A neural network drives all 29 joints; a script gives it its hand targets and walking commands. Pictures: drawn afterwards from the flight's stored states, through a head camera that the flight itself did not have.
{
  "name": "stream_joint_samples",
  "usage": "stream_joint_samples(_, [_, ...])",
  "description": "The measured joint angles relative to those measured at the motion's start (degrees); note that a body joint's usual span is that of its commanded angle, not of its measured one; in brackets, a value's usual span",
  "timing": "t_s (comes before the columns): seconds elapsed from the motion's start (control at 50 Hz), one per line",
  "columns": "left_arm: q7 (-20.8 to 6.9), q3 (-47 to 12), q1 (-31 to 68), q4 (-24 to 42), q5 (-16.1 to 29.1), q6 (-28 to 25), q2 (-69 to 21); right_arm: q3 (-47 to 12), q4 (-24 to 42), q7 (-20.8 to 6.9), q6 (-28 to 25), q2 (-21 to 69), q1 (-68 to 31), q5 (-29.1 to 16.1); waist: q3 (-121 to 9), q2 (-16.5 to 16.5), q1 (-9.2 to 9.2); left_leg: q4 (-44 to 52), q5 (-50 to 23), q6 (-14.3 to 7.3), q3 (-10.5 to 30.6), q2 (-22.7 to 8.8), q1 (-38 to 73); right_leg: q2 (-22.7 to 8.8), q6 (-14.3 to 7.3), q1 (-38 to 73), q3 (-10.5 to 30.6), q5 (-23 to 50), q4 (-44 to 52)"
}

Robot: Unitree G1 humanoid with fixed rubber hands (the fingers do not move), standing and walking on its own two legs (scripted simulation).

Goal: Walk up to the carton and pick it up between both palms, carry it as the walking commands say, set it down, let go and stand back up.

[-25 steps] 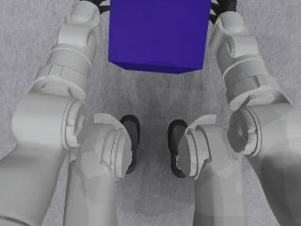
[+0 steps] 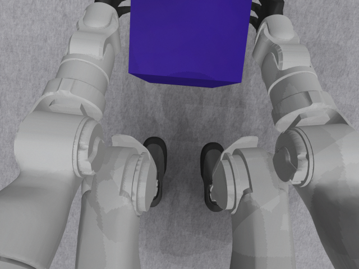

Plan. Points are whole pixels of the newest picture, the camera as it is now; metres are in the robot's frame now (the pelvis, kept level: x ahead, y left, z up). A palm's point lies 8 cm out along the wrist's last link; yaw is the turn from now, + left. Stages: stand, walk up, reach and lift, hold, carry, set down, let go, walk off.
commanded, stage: set down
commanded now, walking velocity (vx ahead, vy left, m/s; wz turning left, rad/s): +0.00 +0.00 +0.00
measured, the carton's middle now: (187, 24) +0.54 +0.02 -0.23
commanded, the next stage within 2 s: let go in 1.82 s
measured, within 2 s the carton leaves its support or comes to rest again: neither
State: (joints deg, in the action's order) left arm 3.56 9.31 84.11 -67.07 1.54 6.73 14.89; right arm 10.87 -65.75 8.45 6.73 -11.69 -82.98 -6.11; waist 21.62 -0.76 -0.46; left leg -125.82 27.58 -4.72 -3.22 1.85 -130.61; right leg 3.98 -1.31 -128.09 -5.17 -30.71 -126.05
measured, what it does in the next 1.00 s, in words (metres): rises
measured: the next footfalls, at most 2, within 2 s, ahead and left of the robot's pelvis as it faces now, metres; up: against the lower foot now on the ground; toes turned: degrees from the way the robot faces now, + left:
none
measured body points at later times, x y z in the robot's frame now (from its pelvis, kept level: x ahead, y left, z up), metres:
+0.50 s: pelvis +0.00 +0.00 +0.01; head +0.37 +0.01 +0.24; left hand +0.54 +0.20 -0.19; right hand +0.55 -0.16 -0.18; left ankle +0.14 +0.09 -0.33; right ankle +0.13 -0.10 -0.33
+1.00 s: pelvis +0.00 +0.00 +0.08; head +0.35 +0.02 +0.35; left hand +0.54 +0.22 -0.06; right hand +0.55 -0.14 -0.06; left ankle +0.14 +0.09 -0.33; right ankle +0.13 -0.10 -0.33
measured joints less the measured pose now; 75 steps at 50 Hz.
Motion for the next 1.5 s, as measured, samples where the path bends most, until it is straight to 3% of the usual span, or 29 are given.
stream_joint_samples(0.18, [1.2,0.0,0.1,-2.8,0.0,-3.0,0.0,0.0,-0.8,-0.6,-1.7,-0.3,0.1,0.0,0.3,0.0,0.0,0.0,0.2,0.2,0.0,0.1,0.2,0.0,0.0,0.2,0.0,-0.2,0.0])
stream_joint_samples(0.28, [3.4,0.0,0.1,-3.8,3.8,-3.4,1.0,-0.3,-0.8,-0.4,-2.7,-1.4,0.1,0.0,1.6,0.0,0.0,0.1,0.6,0.4,0.0,0.1,0.8,0.0,0.0,0.8,0.1,-0.6,0.0])
stream_joint_samples(0.48, [3.9,-2.0,-0.3,1.9,11.3,-3.9,6.8,-5.4,4.2,0.3,-2.5,-7.0,0.7,-6.2,8.6,0.0,0.0,0.1,1.0,0.4,0.0,0.0,3.9,0.1,0.0,3.8,0.1,-0.9,0.0])
stream_joint_samples(0.74, [4.0,-2.8,-3.5,11.6,12.2,2.7,7.0,-6.5,12.6,1.4,3.2,-6.7,3.2,-7.3,8.4,0.0,0.0,1.0,2.4,0.4,0.0,0.4,10.3,0.1,0.0,10.2,0.4,-2.4,0.8])
stream_joint_samples(1.22, [3.4,-2.8,-9.8,24.7,12.0,10.6,7.0,-6.0,28.3,2.3,10.8,-6.3,11.3,-6.3,8.4,0.0,0.0,21.5,1.4,0.9,0.0,2.6,31.1,0.1,0.0,30.2,4.2,-1.6,20.0])
stream_joint_samples(1.5, [2.4,-2.8,-12.7,26.9,11.9,12.7,7.0,-5.3,30.2,2.3,12.8,-6.3,13.3,-5.6,8.4,0.0,-0.01,37.3,-2.6,0.9,0.0,3.1,44.8,0.1,0.2,43.2,6.5,2.5,35.1])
